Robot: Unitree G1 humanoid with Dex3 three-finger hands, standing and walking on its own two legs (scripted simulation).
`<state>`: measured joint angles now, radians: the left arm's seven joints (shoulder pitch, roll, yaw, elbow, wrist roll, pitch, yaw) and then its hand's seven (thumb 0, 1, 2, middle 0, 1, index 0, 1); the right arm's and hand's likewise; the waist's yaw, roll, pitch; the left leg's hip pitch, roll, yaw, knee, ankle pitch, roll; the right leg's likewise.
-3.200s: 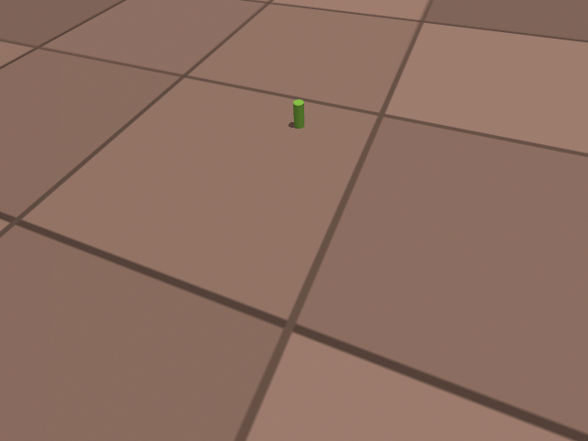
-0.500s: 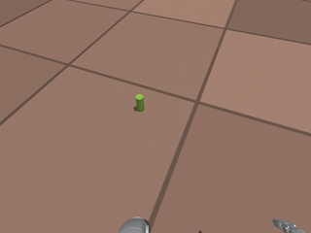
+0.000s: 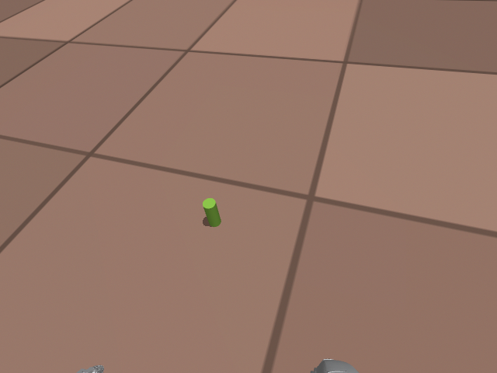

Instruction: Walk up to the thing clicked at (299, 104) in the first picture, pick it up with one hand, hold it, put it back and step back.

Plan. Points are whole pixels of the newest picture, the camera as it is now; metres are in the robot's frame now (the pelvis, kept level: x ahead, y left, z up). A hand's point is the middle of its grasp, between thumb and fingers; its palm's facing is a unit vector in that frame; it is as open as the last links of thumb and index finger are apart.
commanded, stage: walk up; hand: left
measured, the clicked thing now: (212, 212) +0.88 +0.28 -0.68
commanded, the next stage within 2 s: none
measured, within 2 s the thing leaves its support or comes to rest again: neither
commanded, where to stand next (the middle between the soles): +0.52 +0.08 m, yaw -2 degrees
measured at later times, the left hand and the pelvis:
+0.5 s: hand (98, 338) +0.21 +0.34 -0.14, palm faces -0.04 -0.93 -0.35, open 7.4 cm; pelvis +0.17 +0.06 +0.01, yaw +0 degrees
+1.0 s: hand (125, 248) +0.39 +0.33 -0.11, palm faces -0.03 -0.91 -0.42, open 7.4 cm; pelvis +0.32 +0.05 +0.01, yaw +0 degrees
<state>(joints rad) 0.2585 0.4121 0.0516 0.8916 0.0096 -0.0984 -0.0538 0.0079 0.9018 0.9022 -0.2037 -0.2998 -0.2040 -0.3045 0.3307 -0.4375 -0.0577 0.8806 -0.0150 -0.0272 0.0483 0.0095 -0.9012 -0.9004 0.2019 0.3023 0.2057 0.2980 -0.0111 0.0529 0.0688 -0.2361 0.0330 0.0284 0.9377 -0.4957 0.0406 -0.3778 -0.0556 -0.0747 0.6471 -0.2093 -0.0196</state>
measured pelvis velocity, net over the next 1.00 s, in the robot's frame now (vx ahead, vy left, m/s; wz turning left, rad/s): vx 0.32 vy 0.05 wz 0.00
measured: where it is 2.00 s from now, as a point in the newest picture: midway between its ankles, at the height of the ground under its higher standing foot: (253, 308)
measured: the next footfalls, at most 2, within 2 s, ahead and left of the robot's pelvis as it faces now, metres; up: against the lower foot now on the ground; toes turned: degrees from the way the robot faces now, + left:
left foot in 0.32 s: +0.25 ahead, +0.17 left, +0.00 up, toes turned +6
right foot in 0.78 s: +0.40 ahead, -0.08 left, +0.00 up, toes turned -4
